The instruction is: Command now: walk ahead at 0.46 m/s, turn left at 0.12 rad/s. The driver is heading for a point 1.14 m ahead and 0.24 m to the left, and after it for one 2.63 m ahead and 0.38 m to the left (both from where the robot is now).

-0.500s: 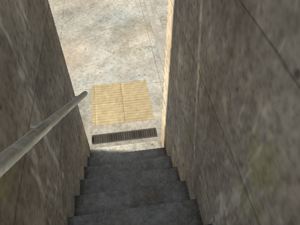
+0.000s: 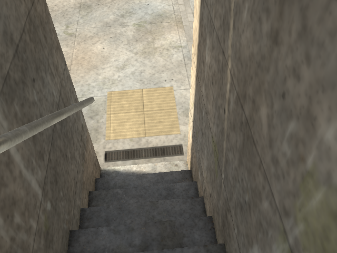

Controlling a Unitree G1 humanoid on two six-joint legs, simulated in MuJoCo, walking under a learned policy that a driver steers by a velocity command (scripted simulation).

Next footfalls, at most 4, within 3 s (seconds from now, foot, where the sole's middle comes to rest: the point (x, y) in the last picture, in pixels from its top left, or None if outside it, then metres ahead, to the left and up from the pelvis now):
0.50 left None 0.28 0.18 -0.95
0.86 right None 0.32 -0.07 -0.95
2.18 right None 0.53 0.02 -1.15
2.54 left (132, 241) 0.76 0.26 -1.35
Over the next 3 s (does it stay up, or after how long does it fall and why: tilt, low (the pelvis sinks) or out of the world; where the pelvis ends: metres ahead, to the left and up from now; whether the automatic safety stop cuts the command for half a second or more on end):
stays up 0.90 0.16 -0.74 its command is cut before an obstacle after 2.3 s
